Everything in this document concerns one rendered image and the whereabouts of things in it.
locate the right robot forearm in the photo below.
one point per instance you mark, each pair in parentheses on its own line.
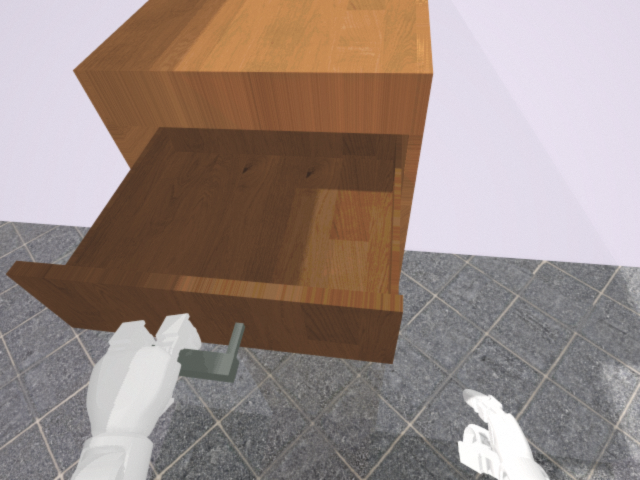
(521,468)

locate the left robot hand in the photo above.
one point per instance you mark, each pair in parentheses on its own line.
(131,386)

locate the drawer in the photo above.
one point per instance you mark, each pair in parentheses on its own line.
(295,234)

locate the right robot hand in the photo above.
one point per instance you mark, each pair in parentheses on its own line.
(484,450)

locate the handle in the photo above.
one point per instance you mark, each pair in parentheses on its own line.
(213,365)

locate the left robot forearm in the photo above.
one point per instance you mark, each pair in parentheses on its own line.
(114,456)

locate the cabinet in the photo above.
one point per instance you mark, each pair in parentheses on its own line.
(345,66)

